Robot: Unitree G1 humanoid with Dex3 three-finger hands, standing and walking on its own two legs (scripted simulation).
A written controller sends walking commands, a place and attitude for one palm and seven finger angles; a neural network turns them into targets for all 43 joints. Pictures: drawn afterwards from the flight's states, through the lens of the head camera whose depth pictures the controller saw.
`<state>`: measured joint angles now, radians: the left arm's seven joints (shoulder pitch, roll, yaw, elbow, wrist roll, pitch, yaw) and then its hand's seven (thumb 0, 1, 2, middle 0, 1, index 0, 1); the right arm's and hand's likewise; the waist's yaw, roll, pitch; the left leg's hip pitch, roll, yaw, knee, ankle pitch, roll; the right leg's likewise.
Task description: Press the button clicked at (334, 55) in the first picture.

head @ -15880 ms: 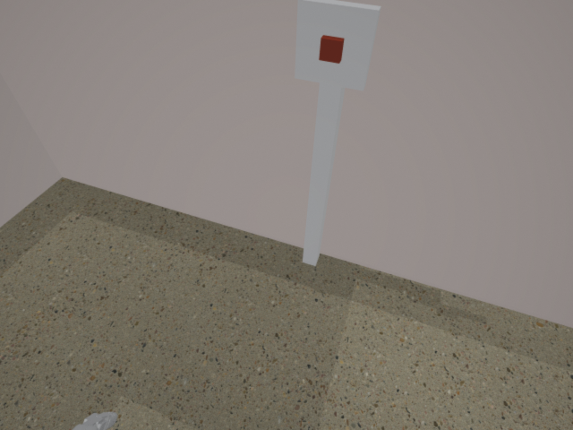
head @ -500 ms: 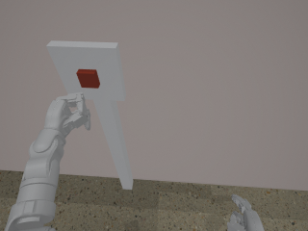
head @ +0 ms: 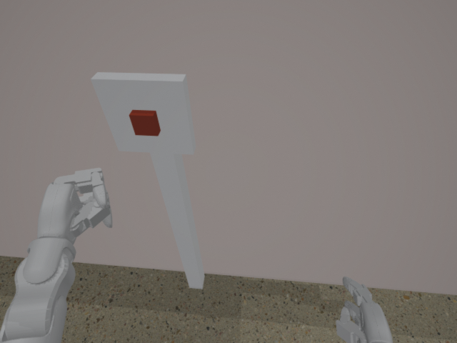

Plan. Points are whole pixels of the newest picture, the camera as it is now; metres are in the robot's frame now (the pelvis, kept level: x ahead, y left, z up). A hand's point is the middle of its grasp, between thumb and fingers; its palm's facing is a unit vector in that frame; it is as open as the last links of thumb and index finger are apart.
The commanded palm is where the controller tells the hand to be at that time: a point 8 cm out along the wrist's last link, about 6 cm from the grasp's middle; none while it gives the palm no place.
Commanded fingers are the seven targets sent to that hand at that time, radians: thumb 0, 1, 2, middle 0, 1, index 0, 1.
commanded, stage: draw the hand back to the body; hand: left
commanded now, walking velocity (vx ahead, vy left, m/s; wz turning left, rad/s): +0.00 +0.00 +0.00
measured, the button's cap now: (145, 122) +0.49 +0.22 +0.15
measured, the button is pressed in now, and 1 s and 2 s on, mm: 0 0 0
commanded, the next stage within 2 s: step back with the hand held close in 0.86 s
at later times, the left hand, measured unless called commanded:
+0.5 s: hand (73, 234) +0.22 +0.24 +0.16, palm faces +0.36 -0.86 -0.35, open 3.1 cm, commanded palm +0.16 +0.28 +0.18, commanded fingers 0.00 0.90 0.90 -1.30 -1.50 -1.30 -1.50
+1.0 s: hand (64, 236) +0.20 +0.24 +0.17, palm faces +0.40 -0.84 -0.37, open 3.1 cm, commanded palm +0.16 +0.28 +0.18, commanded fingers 0.00 0.90 0.90 -1.30 -1.50 -1.30 -1.50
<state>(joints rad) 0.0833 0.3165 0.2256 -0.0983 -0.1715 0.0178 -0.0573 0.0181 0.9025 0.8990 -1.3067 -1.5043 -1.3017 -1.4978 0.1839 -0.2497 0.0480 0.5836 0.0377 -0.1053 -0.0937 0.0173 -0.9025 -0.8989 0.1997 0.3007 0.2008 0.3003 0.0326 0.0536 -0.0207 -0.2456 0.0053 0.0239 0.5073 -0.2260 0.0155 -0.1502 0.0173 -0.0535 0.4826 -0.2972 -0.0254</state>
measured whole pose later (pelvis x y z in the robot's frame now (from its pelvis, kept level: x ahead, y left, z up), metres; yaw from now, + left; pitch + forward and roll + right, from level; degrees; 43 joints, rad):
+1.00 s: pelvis +0.02 +0.00 +0.01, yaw +0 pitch -4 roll +0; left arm 0.52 0.32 0.27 -0.48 -0.07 -0.08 0.11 0.02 0.90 0.90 -1.31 -1.50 -1.31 -1.50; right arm 0.19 -0.21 0.03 0.60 0.00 -0.05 -0.07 0.02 -0.90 -0.90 0.20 0.30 0.20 0.30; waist 0.07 0.06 0.00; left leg -0.12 0.00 0.03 0.42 -0.23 0.02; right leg -0.02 0.01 -0.04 0.37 -0.28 -0.02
